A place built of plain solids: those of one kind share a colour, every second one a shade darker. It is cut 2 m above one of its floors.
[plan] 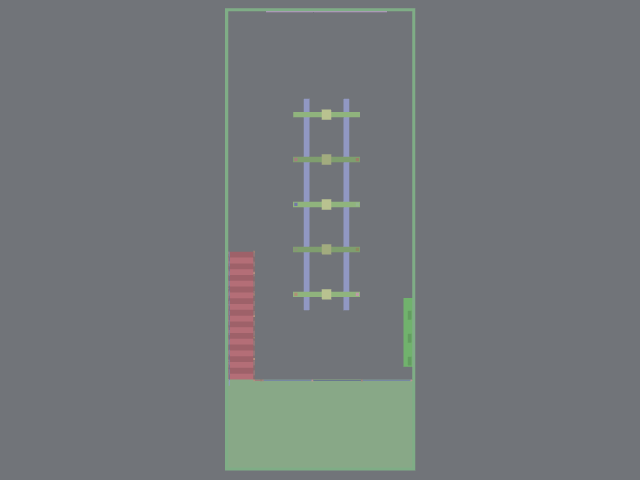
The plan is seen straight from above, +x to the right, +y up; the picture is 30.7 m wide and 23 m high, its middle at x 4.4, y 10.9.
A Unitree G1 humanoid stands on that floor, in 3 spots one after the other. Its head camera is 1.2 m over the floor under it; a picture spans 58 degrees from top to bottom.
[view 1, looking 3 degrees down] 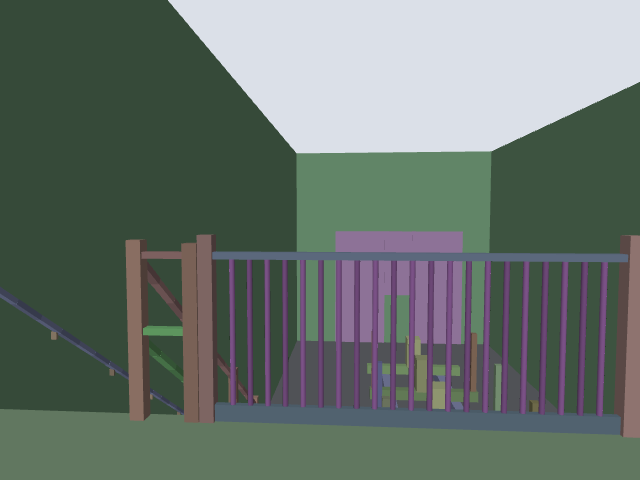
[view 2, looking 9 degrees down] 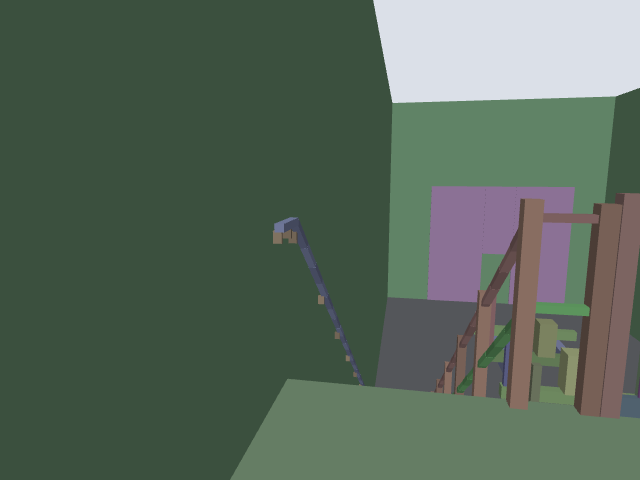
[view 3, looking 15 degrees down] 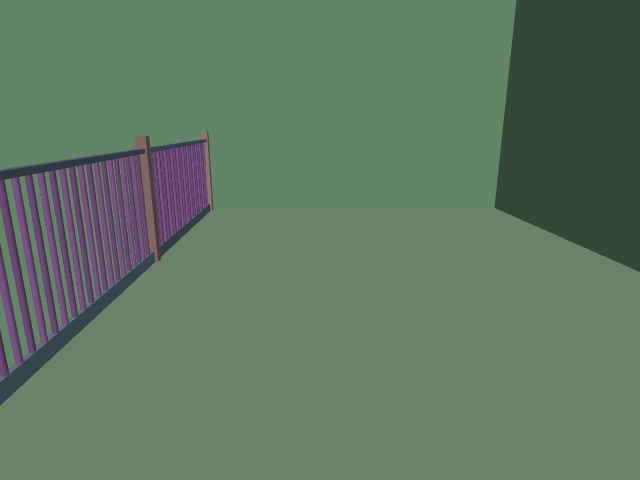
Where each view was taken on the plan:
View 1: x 2.50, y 1.71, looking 94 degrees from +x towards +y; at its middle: wall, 20.23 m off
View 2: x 0.64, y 1.92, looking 101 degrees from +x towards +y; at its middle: wall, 3.40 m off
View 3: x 2.60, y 2.80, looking -2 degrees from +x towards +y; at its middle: gal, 4.64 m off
